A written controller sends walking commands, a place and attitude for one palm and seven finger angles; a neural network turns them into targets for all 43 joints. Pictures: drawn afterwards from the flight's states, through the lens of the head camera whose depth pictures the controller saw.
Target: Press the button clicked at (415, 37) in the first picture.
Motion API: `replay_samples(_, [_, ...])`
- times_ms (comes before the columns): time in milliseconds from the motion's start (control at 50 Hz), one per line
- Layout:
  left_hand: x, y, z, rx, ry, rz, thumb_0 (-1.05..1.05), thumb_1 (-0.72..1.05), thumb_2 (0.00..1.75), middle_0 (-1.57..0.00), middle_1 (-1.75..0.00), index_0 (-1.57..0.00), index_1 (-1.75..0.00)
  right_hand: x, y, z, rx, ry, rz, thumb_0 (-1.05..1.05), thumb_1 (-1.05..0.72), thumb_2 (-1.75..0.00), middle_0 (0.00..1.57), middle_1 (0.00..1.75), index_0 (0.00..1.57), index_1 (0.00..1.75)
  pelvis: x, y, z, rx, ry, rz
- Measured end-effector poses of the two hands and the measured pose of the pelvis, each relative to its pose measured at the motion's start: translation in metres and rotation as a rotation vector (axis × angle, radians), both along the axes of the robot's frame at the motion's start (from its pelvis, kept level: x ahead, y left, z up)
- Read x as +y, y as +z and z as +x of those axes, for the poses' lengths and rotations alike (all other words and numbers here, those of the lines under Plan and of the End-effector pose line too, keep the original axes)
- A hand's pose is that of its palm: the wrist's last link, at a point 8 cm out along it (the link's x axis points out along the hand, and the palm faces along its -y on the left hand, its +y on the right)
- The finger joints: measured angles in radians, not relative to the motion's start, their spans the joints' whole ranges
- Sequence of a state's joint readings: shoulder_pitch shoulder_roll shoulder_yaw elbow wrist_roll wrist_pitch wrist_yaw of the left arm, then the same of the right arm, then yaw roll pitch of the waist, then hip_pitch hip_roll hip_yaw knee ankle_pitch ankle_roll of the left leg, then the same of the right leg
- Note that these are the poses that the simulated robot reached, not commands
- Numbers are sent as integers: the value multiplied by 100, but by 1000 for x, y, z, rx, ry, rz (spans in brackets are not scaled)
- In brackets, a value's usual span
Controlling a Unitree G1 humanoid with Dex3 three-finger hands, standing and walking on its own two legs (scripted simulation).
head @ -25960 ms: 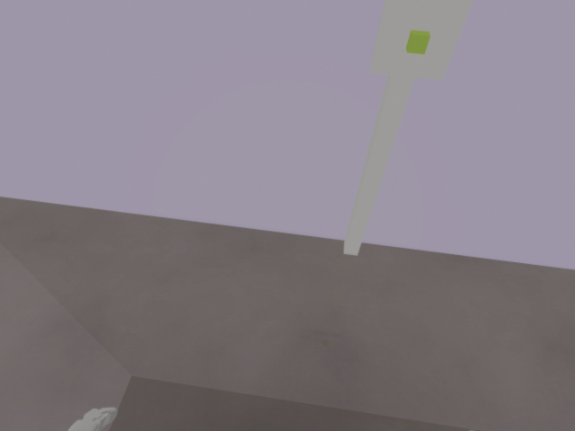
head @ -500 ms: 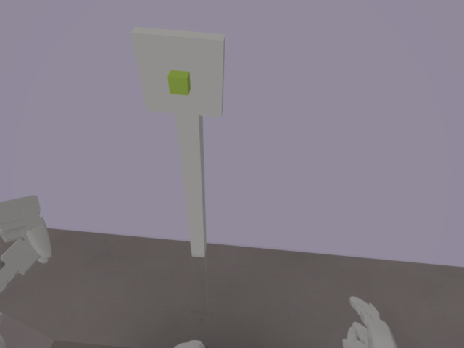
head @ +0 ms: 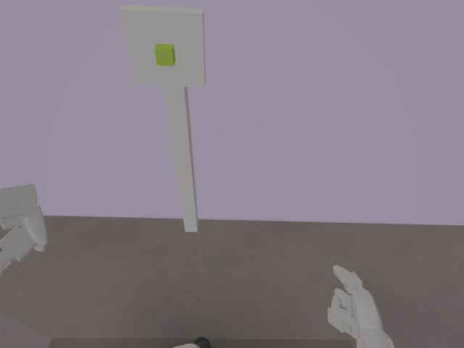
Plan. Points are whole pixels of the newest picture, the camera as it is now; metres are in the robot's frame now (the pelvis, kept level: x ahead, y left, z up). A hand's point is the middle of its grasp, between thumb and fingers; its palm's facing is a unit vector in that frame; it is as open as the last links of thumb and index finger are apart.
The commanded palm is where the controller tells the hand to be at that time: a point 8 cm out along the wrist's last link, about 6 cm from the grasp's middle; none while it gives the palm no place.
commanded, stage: stop stepping back and stand still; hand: left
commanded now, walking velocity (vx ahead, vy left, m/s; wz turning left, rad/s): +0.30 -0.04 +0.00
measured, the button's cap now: (165, 54) +0.70 +0.20 +0.15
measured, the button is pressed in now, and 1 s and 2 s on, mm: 0 0 0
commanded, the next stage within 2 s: let the arm hang, fingers relaxed in 1.92 s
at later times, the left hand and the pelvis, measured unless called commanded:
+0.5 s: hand out of the picture +0.08 +0.22 +0.19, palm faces +0.36 -0.83 -0.42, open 3.1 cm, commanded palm +0.02 +0.27 +0.18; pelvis -0.11 -0.01 +0.01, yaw +0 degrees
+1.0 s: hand out of the picture +0.09 +0.21 +0.18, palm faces +0.41 -0.79 -0.45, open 3.1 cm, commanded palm +0.03 +0.25 +0.18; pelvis -0.09 -0.03 +0.00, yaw +2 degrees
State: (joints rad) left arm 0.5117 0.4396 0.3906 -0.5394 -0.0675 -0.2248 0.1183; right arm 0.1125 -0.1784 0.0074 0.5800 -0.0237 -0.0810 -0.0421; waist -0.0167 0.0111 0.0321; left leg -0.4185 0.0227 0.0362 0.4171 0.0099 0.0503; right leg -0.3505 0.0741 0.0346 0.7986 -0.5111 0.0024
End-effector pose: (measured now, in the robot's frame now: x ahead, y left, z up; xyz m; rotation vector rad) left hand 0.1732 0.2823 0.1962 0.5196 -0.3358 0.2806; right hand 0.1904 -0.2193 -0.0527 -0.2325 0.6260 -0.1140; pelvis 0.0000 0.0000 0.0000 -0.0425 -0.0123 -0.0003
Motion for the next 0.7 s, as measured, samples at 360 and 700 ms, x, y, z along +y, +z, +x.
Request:
replay_samples(360, [12,-8,-113,-96,105,-72,2,89,90,-131,-150,-131,-150,-37,-15,-170,106,-124,-111,2,-91,-90,20,30,20,30,7,-5,-101,8,8,41])
replay_samples(700, [-35,0,-153,45,141,61,1,89,89,-131,-150,-131,-150,-45,-54,-181,216,-44,50,2,-90,-90,20,30,20,30,-36,-2,-118,-6,20,63])
